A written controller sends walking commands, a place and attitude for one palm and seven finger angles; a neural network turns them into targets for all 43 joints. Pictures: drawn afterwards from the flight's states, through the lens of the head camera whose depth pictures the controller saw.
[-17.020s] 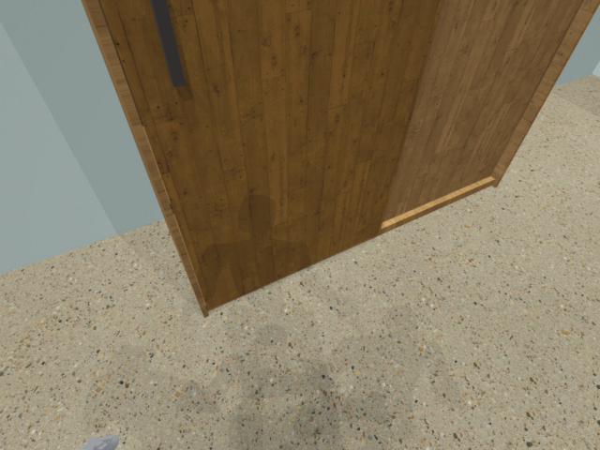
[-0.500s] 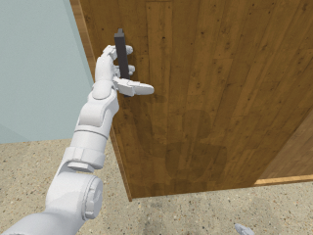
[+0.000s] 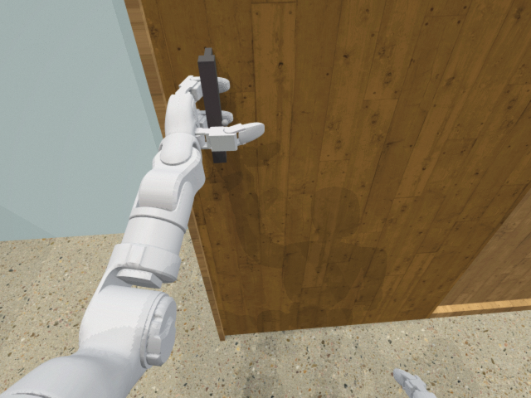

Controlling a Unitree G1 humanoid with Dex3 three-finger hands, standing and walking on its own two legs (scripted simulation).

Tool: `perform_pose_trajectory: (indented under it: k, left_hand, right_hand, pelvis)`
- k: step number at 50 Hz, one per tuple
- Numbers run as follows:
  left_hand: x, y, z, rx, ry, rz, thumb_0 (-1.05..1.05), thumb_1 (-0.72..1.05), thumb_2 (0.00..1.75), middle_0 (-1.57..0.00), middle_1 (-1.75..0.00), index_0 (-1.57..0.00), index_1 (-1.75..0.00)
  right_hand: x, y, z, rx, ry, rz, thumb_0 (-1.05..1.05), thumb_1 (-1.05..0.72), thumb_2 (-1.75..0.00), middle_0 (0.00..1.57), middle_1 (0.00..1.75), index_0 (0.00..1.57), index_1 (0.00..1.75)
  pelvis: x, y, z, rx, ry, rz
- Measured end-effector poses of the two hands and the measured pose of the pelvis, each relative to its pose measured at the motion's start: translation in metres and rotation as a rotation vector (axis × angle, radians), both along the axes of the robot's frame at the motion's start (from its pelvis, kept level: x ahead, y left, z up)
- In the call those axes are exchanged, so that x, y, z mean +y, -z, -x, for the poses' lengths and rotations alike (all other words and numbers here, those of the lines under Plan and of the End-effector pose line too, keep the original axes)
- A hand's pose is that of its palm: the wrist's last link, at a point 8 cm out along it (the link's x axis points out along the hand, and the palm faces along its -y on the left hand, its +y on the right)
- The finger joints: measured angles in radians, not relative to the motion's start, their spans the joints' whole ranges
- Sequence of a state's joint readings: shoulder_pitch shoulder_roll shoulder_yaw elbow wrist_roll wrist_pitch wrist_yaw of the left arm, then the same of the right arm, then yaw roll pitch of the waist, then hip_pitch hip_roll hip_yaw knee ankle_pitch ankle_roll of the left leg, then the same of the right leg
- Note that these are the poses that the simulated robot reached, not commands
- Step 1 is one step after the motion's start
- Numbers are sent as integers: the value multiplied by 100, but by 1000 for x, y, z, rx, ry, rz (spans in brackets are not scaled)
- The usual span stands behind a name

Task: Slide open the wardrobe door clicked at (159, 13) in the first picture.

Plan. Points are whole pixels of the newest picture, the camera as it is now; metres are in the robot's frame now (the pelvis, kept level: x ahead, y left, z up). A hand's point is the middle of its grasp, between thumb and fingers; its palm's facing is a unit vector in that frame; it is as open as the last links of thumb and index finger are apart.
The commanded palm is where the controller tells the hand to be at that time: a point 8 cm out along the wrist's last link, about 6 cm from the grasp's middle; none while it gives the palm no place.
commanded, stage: grip the handle and tug to test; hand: left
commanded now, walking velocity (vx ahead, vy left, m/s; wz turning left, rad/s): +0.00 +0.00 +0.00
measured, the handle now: (214, 108) +0.49 +0.11 +0.22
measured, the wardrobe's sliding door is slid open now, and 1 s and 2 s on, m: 0.00 0.00 0.00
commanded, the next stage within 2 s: tug the door sideways, standing still in 1.06 s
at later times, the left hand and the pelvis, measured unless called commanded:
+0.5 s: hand (227, 123) +0.44 +0.08 +0.23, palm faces +0.11 -0.99 +0.01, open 5.7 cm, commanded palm +0.40 +0.13 +0.22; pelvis +0.01 +0.00 +0.00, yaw +0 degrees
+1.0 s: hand (228, 124) +0.43 +0.08 +0.23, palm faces +0.10 -0.99 +0.00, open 5.8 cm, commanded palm +0.38 +0.12 +0.22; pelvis +0.02 +0.00 +0.00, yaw -1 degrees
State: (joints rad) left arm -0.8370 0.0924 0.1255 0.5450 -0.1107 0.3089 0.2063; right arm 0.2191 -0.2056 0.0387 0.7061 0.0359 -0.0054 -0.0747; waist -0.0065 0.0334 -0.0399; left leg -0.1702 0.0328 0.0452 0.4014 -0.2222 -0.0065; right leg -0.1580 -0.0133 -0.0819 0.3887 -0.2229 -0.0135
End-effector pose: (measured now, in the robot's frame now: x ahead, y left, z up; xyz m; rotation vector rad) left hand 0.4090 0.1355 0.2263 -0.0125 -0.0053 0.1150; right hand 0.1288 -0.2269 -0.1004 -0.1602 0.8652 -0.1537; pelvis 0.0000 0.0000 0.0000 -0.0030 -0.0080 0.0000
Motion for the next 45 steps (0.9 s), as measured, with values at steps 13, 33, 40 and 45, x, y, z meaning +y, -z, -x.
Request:
perform_pose_trajectory:
  k: [13, 33, 40, 45]
  left_hand:
    - [-2, 1, 0, -16, 11, 6, 0, 54, 75, -40, -135, -41, -135]
    - [-3, 0, 1, -12, 4, -6, 0, 71, 80, -38, -139, -38, -136]
    - [-4, 1, 1, -15, 0, -10, 0, 72, 80, -37, -140, -37, -137]
    - [-4, 1, 1, -22, 8, -12, 0, 73, 78, -36, -140, -35, -137]
  right_hand:
    - [-6, 4, 8, 21, 22, 3, 1, -91, -90, 20, 30, 21, 30]
    - [-3, -2, -18, -18, -6, -4, 1, -91, -90, 20, 30, 20, 30]
    - [-1, -3, -26, -25, -17, -13, 1, -91, -90, 20, 30, 20, 30]
    - [-1, -4, -32, -35, -10, -25, 1, -91, -90, 20, 30, 21, 30]
  pelvis:
    - [1, 0, -3, 2, 6, 0]
    - [-1, 0, -10, -2, 0, -1]
    - [-2, 0, -13, 1, -1, -2]
    - [-2, 0, -18, 2, 5, -3]
